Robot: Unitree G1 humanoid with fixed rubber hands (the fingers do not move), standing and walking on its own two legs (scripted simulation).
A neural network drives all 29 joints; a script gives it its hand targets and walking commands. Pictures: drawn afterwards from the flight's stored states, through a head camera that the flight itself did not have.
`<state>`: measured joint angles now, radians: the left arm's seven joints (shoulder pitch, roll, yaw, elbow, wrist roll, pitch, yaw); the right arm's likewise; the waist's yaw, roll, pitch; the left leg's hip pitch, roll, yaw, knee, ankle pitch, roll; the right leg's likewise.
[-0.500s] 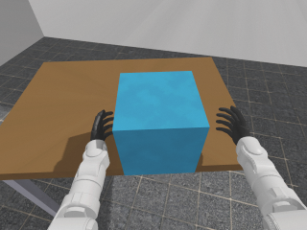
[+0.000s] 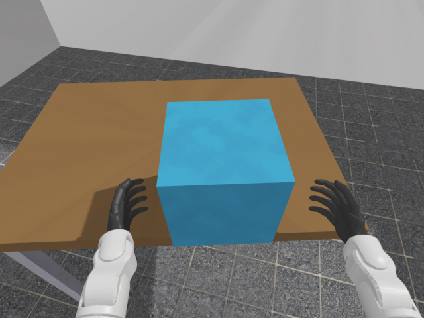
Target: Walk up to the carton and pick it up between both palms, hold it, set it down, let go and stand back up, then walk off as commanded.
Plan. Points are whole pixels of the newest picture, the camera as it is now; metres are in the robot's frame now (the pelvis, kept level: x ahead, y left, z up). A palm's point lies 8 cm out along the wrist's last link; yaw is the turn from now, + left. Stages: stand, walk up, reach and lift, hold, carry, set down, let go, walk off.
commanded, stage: set down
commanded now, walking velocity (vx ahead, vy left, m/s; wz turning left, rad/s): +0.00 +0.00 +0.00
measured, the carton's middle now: (220, 173) +0.40 +0.02 +0.04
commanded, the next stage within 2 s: none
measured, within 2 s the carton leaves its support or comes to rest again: neither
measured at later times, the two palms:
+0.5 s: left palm (113, 253) +0.22 +0.20 +0.04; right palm (363, 259) +0.22 -0.22 +0.04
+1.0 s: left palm (116, 251) +0.23 +0.20 +0.02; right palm (356, 261) +0.23 -0.22 +0.02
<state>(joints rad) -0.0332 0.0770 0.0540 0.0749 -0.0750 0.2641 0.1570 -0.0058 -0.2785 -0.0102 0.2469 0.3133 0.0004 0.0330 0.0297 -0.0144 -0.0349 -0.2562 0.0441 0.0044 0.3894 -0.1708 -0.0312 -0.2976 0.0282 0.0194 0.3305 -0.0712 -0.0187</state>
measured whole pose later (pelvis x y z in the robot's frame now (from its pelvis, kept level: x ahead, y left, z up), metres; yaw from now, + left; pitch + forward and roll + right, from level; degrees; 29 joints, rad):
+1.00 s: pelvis +0.03 +0.00 +0.00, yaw +0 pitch +4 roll +0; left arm 0.30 0.09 0.01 -0.18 -0.11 0.31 0.09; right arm 0.38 -0.28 -0.03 -0.07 0.23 0.10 0.03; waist 0.03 -0.01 -0.04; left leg -0.24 0.04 0.00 0.37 -0.20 -0.03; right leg -0.29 0.02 0.02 0.33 -0.12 -0.01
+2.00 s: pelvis +0.04 +0.01 +0.00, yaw +0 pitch +2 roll +0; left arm 0.32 0.09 0.01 0.11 -0.04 0.08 0.01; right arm 0.22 -0.24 -0.03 0.51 0.08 -0.11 0.03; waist 0.03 -0.01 -0.03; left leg -0.19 0.03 0.00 0.37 -0.22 -0.02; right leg -0.24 0.01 0.02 0.33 -0.14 0.00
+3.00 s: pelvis +0.03 +0.02 +0.00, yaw +1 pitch -2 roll +0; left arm 0.26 0.16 -0.02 0.28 -0.02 -0.05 -0.06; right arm 0.31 -0.27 -0.03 0.59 -0.02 -0.04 0.03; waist 0.03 0.01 -0.02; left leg -0.16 0.02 0.00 0.46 -0.27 0.00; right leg -0.22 0.00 0.02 0.46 -0.24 0.00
